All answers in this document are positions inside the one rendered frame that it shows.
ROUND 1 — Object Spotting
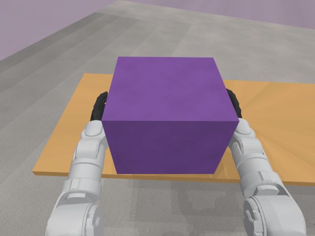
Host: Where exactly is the right robot upper arm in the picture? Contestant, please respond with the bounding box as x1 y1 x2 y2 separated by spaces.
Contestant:
243 195 307 236

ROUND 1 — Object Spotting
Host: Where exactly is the right robot hand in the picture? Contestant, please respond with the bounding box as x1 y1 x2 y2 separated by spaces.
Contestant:
226 88 242 118

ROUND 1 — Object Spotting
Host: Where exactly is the right robot forearm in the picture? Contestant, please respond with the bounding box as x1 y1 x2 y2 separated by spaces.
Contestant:
228 118 306 232

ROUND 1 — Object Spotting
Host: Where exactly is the left robot upper arm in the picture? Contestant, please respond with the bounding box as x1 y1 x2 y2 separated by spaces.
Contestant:
46 203 104 236

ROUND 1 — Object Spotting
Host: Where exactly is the left robot forearm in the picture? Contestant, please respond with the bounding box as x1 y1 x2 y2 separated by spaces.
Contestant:
45 120 109 236

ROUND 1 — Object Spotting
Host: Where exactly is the table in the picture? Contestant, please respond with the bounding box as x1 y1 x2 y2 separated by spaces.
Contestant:
32 73 315 225

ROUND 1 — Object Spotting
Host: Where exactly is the left robot hand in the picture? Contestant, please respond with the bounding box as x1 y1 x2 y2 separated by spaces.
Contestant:
90 91 108 121

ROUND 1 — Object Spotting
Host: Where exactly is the carton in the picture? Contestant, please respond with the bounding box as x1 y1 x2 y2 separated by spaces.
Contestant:
101 57 239 174

